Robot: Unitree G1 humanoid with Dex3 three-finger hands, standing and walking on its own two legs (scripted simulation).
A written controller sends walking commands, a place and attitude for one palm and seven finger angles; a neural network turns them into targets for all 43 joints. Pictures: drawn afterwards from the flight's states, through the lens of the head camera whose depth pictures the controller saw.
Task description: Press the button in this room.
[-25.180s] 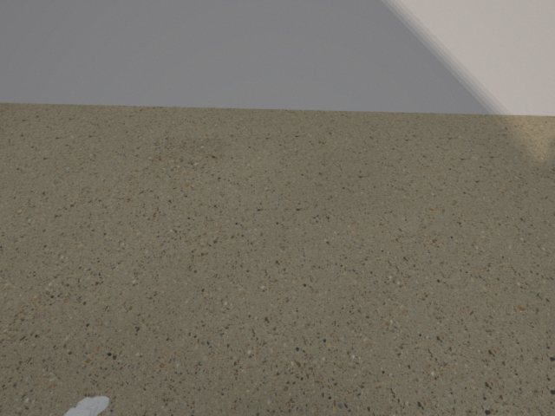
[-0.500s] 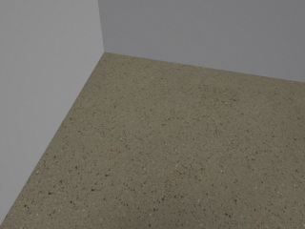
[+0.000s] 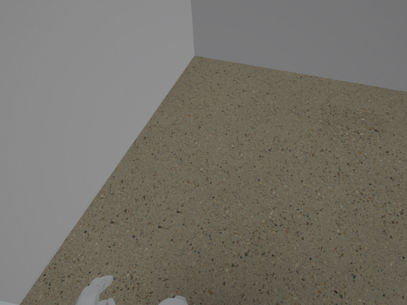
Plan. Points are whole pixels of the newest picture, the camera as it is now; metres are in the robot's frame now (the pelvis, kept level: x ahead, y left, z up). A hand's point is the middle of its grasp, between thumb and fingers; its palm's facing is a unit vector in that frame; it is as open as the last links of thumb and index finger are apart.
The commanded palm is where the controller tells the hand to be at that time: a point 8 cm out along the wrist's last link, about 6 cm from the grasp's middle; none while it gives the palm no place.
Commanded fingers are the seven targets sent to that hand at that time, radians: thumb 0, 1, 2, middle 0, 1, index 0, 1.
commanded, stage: turn to face it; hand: left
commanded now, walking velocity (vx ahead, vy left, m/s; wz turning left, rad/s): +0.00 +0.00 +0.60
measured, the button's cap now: out of the picture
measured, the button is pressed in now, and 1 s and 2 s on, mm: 0 0 0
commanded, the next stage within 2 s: take the last steps up to it in 1.90 s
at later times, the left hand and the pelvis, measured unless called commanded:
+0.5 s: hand out of the picture -0.09 +0.25 -0.18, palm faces +0.37 -0.89 -0.27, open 7.4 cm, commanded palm none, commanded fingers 0.00 0.90 0.90 -0.20 -0.30 -0.20 -0.30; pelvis -0.02 +0.03 -0.01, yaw +20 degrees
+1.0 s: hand out of the picture -0.01 +0.23 -0.14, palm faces +0.56 -0.78 -0.29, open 7.4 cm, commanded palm none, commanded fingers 0.00 0.90 0.90 -0.20 -0.30 -0.20 -0.30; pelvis +0.00 +0.00 +0.00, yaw +38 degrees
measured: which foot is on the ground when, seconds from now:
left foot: up 0.00-0.40, down 0.42-0.88, up 0.90-1.00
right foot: down 0.00-0.42, up 0.44-0.86, down 0.88-1.00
